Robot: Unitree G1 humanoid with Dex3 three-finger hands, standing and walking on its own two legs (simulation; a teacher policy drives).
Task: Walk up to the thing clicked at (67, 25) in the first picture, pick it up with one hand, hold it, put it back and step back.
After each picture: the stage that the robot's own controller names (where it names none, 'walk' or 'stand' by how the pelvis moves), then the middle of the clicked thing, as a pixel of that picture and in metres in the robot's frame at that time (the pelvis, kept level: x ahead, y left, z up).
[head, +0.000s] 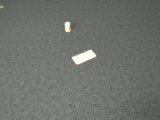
stand; (67, 27) +1.75 +0.22 -0.72
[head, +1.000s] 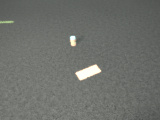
walk; (73, 40) +1.63 +0.29 -0.71
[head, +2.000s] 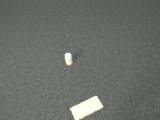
walk; (68, 59) +1.10 +0.27 -0.72
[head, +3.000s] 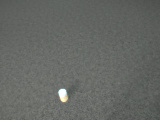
walk; (63, 95) +0.71 +0.26 -0.72
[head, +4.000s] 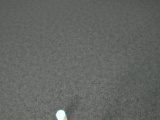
stand; (61, 117) +0.46 +0.22 -0.70
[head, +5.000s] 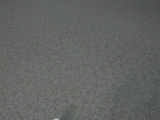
stand; out of the picture +0.45 +0.20 -0.72
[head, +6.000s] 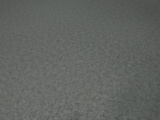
stand; out of the picture +0.41 +0.20 -0.72
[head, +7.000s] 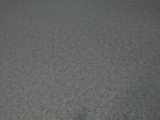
stand; out of the picture +0.43 +0.20 -0.71
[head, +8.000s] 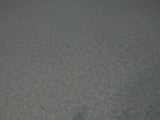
walk; out of the picture +0.44 +0.21 -0.71
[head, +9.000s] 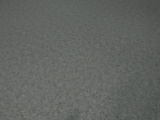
stand; out of the picture +0.41 +0.18 -0.72
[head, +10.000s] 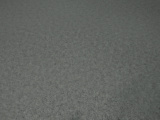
stand; out of the picture +0.39 +0.18 -0.73
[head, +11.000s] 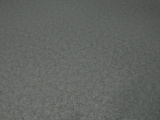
stand; out of the picture +0.39 +0.18 -0.73
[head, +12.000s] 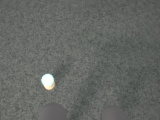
go down; (48, 82) +0.44 +0.19 -0.48
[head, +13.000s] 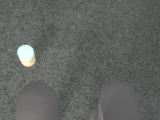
go down; (27, 56) +0.47 +0.23 -0.30
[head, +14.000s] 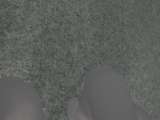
close in; out of the picture +0.45 +0.27 -0.24
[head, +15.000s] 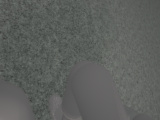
close; out of the picture +0.44 +0.28 -0.22
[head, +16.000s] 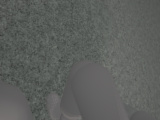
lift; out of the picture +0.42 +0.27 -0.23
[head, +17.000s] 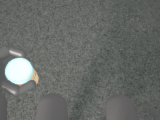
lift; (23, 75) +0.34 +0.21 -0.02
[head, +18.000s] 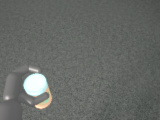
hold; (39, 91) +0.32 +0.16 +0.02
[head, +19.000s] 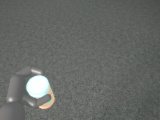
hold; (41, 92) +0.32 +0.16 +0.02
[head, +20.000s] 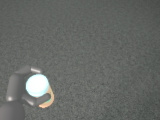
hold; (41, 91) +0.32 +0.16 +0.02
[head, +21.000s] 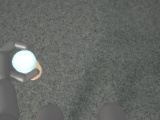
crouch; (28, 66) +0.40 +0.19 -0.06
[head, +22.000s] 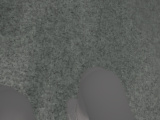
lower; out of the picture +0.45 +0.27 -0.17
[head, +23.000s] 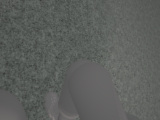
lower; out of the picture +0.43 +0.30 -0.23
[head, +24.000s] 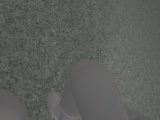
lower; out of the picture +0.44 +0.30 -0.22
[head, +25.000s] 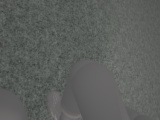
lower; out of the picture +0.44 +0.30 -0.23
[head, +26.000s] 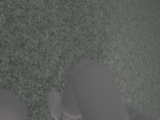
lower; out of the picture +0.44 +0.30 -0.22
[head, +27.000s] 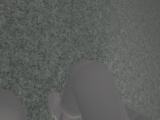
open; out of the picture +0.44 +0.30 -0.23
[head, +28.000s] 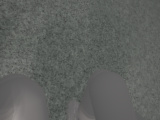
stand; out of the picture +0.45 +0.27 -0.25
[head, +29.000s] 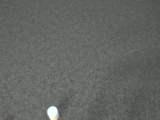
stand; (53, 113) +0.42 +0.18 -0.61
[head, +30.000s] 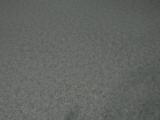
stand; out of the picture +0.42 +0.19 -0.67
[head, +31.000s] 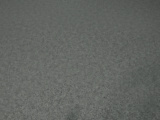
stand; out of the picture +0.41 +0.18 -0.67
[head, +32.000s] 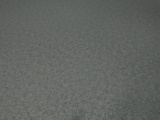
stand; out of the picture +0.43 +0.16 -0.72
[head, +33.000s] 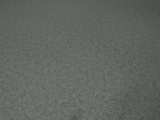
stand; out of the picture +0.42 +0.18 -0.72
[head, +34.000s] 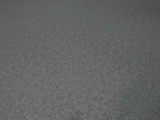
stand; out of the picture +0.40 +0.19 -0.73
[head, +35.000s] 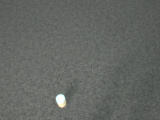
walk; (61, 101) +0.49 +0.20 -0.70
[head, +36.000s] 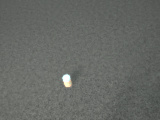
walk; (67, 81) +0.77 +0.24 -0.71
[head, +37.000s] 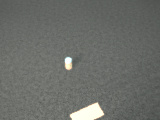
stand; (68, 63) +1.05 +0.17 -0.71
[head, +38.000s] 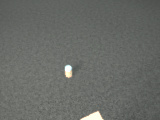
stand; (68, 71) +1.01 +0.18 -0.72
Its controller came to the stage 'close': yes
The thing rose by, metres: 0.71
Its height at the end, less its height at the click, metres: +0.00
